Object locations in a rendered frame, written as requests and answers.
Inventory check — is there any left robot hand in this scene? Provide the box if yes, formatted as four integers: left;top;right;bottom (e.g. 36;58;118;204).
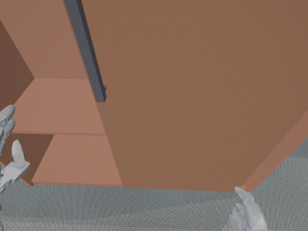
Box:
0;104;30;194

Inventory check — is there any handle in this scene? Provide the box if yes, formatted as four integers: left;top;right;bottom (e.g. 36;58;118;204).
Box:
64;0;107;103

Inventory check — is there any right robot hand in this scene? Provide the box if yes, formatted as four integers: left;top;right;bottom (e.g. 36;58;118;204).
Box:
229;187;269;231

